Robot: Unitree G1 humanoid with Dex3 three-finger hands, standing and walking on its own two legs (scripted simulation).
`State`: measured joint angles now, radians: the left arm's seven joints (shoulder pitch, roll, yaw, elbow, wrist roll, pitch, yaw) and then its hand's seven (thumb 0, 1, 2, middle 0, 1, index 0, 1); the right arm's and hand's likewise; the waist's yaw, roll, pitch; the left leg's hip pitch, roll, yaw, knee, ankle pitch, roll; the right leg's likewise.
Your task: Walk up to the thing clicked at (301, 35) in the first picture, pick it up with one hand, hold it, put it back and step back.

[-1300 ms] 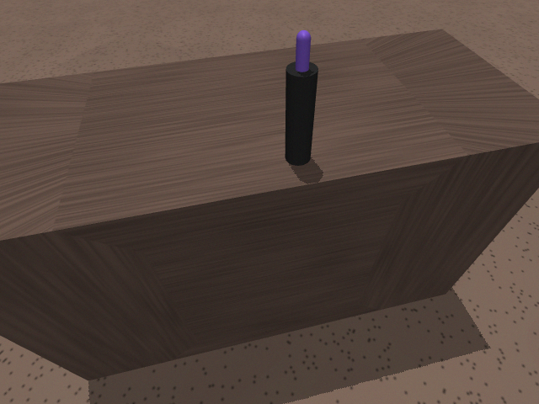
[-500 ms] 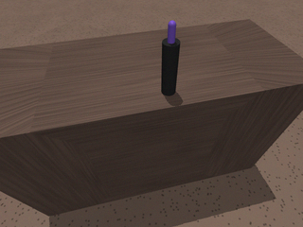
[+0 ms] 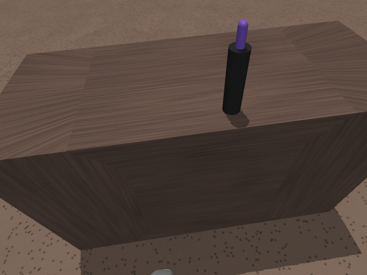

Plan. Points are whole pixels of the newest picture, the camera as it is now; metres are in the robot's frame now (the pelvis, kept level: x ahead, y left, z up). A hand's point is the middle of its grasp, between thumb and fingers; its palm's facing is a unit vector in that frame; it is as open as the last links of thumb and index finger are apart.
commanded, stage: walk up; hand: right
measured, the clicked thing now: (236, 72) +0.55 -0.09 +0.15
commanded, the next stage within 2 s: none
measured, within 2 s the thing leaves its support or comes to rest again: neither
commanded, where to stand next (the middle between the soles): +0.14 +0.06 m, yaw +8 degrees
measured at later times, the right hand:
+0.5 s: hand (275, 269) +0.18 -0.18 -0.16, palm faces -0.14 +0.90 -0.41, open 7.4 cm
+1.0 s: hand (275, 246) +0.23 -0.19 -0.16, palm faces -0.20 +0.89 -0.40, open 7.4 cm
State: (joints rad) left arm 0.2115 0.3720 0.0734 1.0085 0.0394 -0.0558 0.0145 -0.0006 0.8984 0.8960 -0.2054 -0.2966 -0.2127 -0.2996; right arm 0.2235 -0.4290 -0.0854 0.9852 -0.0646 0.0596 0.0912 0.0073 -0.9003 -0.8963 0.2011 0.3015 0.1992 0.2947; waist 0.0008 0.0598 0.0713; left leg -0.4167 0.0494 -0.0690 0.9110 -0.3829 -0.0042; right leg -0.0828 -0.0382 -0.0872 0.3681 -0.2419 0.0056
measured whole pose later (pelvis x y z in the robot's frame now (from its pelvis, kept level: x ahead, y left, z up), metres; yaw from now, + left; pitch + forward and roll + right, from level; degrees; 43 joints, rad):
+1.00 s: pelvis +0.08 +0.05 -0.02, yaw +11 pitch -3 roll -1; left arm 0.13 0.40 0.04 0.96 0.01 0.01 -0.02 0.00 0.90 0.90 -0.20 -0.30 -0.21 -0.30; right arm 0.15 -0.38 -0.01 0.92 -0.01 -0.02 -0.01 0.01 -0.90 -0.90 0.20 0.30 0.20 0.30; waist 0.00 0.00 0.12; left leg -0.31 0.03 -0.05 0.71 -0.35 -0.02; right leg -0.26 -0.04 0.00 0.66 -0.34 0.03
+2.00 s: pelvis +0.08 +0.05 +0.01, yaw +12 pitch -2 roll +0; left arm 0.08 0.35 0.03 1.15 0.01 0.00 -0.02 0.00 0.90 0.90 -0.20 -0.30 -0.21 -0.30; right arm 0.07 -0.34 0.00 1.14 -0.01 -0.01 0.01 0.01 -0.90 -0.90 0.20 0.30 0.20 0.29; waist 0.01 0.00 0.06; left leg -0.15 0.03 -0.06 0.36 -0.17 -0.04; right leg -0.11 -0.05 -0.03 0.34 -0.19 0.04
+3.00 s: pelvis +0.10 +0.04 +0.01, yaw +11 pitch -2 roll +0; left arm 0.10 0.36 0.01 1.12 0.01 -0.01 -0.01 0.00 0.90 0.90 -0.20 -0.30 -0.21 -0.30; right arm 0.10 -0.35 0.01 1.12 -0.01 -0.01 0.01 0.01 -0.90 -0.90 0.20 0.30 0.20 0.29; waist 0.00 0.00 0.06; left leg -0.12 0.05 -0.05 0.34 -0.18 -0.05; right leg -0.10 -0.03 -0.01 0.34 -0.21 0.02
